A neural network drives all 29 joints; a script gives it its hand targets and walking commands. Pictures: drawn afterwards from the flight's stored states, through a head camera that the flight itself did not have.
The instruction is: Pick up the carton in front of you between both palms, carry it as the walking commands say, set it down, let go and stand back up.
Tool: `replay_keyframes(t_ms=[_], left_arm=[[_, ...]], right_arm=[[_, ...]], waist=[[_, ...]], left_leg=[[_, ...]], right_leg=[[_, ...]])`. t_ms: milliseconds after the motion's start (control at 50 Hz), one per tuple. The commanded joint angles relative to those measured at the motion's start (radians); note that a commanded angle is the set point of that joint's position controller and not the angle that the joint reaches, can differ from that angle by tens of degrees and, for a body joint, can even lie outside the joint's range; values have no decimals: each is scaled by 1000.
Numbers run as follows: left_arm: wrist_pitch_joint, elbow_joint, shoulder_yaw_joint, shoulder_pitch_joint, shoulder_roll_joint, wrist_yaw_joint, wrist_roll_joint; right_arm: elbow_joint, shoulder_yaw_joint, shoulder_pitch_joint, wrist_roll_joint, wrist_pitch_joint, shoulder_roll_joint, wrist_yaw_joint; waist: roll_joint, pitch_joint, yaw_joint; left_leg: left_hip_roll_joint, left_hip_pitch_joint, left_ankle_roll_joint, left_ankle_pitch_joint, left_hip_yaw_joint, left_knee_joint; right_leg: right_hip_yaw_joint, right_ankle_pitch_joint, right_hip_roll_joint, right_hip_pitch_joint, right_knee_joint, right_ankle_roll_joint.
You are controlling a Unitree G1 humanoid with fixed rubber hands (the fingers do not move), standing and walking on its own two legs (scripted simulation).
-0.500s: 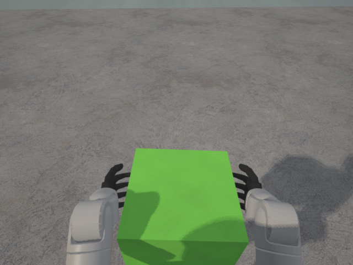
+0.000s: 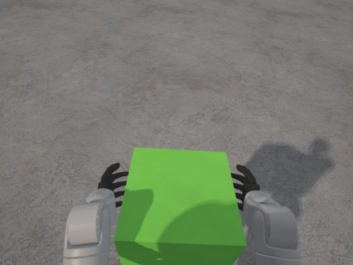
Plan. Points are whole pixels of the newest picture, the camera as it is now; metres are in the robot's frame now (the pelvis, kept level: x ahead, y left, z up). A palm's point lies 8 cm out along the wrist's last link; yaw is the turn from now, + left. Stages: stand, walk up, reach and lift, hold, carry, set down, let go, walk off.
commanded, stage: carry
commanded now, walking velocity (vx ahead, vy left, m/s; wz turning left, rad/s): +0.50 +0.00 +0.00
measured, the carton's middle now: (176, 218) +0.25 +0.00 -0.02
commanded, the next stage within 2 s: none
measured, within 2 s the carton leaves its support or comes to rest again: neither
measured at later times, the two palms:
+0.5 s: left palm (137, 107) +0.54 +0.12 +0.07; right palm (234, 108) +0.55 -0.18 +0.06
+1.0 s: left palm (133, 86) +0.64 +0.14 +0.07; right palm (223, 88) +0.65 -0.16 +0.07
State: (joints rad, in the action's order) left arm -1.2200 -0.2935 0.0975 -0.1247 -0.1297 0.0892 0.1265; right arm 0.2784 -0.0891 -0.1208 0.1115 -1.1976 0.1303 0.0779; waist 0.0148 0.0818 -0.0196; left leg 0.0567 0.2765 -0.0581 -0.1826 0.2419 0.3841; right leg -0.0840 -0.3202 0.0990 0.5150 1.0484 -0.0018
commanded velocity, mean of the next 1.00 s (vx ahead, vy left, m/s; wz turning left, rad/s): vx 0.07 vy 0.00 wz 0.00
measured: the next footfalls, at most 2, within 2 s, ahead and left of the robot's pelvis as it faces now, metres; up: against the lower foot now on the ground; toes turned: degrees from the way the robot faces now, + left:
right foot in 0.26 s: +0.36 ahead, -0.13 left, +0.00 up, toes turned +1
left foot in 0.58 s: +0.39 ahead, +0.09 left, +0.00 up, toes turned -7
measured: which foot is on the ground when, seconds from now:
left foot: down 0.00-0.28, up 0.30-0.56, down 0.58-1.00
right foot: up 0.00-0.24, down 0.26-1.00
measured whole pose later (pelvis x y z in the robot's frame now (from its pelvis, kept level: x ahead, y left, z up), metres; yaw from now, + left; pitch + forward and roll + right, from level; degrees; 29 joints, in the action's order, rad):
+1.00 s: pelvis +0.38 -0.02 -0.01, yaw +1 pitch +4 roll +0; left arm -1.23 -0.29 0.11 -0.17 -0.14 0.09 0.13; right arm 0.29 -0.11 -0.17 0.12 -1.22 0.14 0.08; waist 0.00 0.12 0.00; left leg 0.06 0.28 -0.01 -0.32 0.18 0.55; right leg -0.19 -0.36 0.07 0.22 0.54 -0.01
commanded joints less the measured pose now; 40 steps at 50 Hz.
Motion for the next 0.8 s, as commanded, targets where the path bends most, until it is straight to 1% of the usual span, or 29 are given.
replay_keyframes(t_ms=[0,20,60,100,140,180,200,220,240,260,280,300,320,340,360,380,400,440,480,500,520,540,560,580,600,620,680,720,780], left_arm=[[53,-163,-746,-523,-981,-245,-432],[54,-174,-745,-509,-972,-239,-426],[48,-196,-741,-488,-944,-232,-419],[33,-203,-736,-464,-910,-229,-414],[14,-198,-728,-449,-876,-233,-413],[-5,-180,-716,-446,-848,-241,-416],[-13,-169,-709,-443,-838,-244,-418],[-19,-151,-701,-434,-833,-248,-417],[-24,-137,-693,-440,-826,-253,-413],[-30,-125,-682,-435,-816,-256,-413],[-23,-88,-663,-449,-805,-260,-401],[-17,-64,-657,-405,-832,-262,-414],[-5,-79,-666,-430,-873,-264,-418],[4,-90,-675,-457,-913,-267,-421],[15,-102,-683,-484,-948,-269,-427],[24,-115,-684,-506,-968,-269,-432],[32,-138,-687,-527,-977,-269,-440],[38,-168,-693,-507,-972,-270,-444],[39,-188,-697,-488,-952,-269,-444],[38,-198,-700,-488,-941,-267,-445],[34,-197,-701,-480,-929,-266,-442],[28,-187,-699,-469,-917,-265,-432],[22,-162,-692,-452,-902,-264,-419],[11,-157,-694,-457,-888,-265,-415],[0,-144,-695,-471,-879,-266,-415],[-9,-116,-694,-478,-877,-267,-415],[-17,-69,-698,-495,-879,-271,-417],[-16,-54,-699,-516,-889,-272,-420],[-11,-52,-699,-545,-907,-271,-429]], right_arm=[[171,717,-509,-448,31,980,-262],[181,718,-497,-450,30,966,-262],[201,716,-475,-447,24,932,-260],[206,706,-446,-434,12,895,-255],[191,692,-420,-414,-4,864,-249],[171,682,-409,-395,-18,842,-245],[163,680,-409,-388,-25,832,-243],[155,677,-414,-385,-31,824,-242],[143,674,-414,-382,-37,813,-241],[135,670,-428,-379,-41,801,-241],[145,692,-466,-392,-52,826,-238],[128,689,-446,-388,-51,824,-239],[131,701,-478,-396,-41,863,-242],[141,712,-513,-405,-29,898,-245],[152,724,-538,-413,-19,922,-247],[158,734,-556,-423,-10,957,-247],[165,736,-557,-426,0,972,-245],[185,740,-525,-424,12,981,-235],[211,737,-511,-415,14,966,-227],[223,735,-506,-412,12,956,-225],[223,730,-496,-409,6,944,-225],[218,724,-485,-406,-3,927,-227],[208,717,-476,-404,-14,910,-231],[178,709,-475,-397,-20,894,-237],[141,700,-469,-392,-23,896,-243],[97,687,-446,-386,-28,898,-247],[35,666,-440,-378,-30,896,-254],[24,664,-463,-381,-28,905,-254],[35,668,-501,-389,-22,921,-252]], waist=[[-148,285,6],[-150,274,5],[-150,246,3],[-158,217,-1],[-170,187,-2],[-170,158,-2],[-166,162,2],[-139,186,17],[-111,222,24],[8,291,36],[257,397,46],[244,418,40],[202,390,37],[129,383,36],[84,351,30],[88,346,26],[99,355,26],[115,388,27],[129,405,31],[119,403,26],[103,389,23],[85,376,24],[53,373,24],[-14,358,31],[-65,324,27],[-83,300,25],[-77,282,22],[-66,293,23],[-50,307,22]], left_leg=[[259,-333,-71,85,-251,-221],[250,-348,-75,116,-228,-223],[222,-366,-69,189,-177,-209],[208,-376,-60,247,-139,-200],[201,-381,-50,297,-110,-188],[189,-393,-23,460,-74,-115],[175,-385,-1,555,-44,-40],[136,-341,33,599,8,88],[105,-233,71,516,15,211],[69,-79,105,165,-4,404],[-43,223,135,-265,-67,662],[-43,261,120,-397,-160,772],[-12,268,97,-389,-207,766],[23,260,79,-363,-228,706],[55,222,74,-325,-234,566],[49,148,76,-297,-213,438],[24,92,79,-286,-184,358],[2,25,84,-228,-152,238],[8,-13,87,-112,-121,157],[13,-56,87,-12,-106,90],[22,-108,88,118,-99,6],[49,-155,88,200,-109,-36],[113,-218,85,252,-144,-28],[163,-199,70,346,-192,33],[173,-155,58,376,-194,53],[167,-134,60,404,-188,60],[147,-129,60,545,-177,97],[138,-142,57,609,-171,121],[134,-152,50,633,-169,141]], right_leg=[[6,95,30,122,-128,-10],[-9,120,26,132,-190,-15],[-38,171,12,125,-325,-19],[-71,221,-8,95,-431,-13],[-102,269,-26,58,-499,-2],[-126,307,-42,6,-559,10],[-153,338,-66,-69,-599,13],[-197,396,-104,-212,-675,14],[-177,471,-78,-397,-686,15],[26,754,108,-591,-645,28],[332,974,323,-896,-619,205],[370,934,340,-833,-684,242],[292,921,314,-763,-701,226],[227,871,290,-714,-709,197],[157,841,263,-638,-727,160],[97,791,230,-575,-744,126],[58,758,208,-553,-753,123],[13,724,194,-550,-744,133],[-19,709,186,-549,-718,131],[-45,659,169,-523,-695,119],[-62,574,146,-484,-675,96],[-63,469,124,-447,-657,68],[-61,373,119,-384,-631,44],[-63,294,76,-362,-635,16],[-44,293,73,-380,-638,4],[-40,339,80,-391,-618,1],[-34,515,79,-388,-560,-9],[-36,551,71,-383,-543,-15],[-37,562,66,-384,-529,-18]])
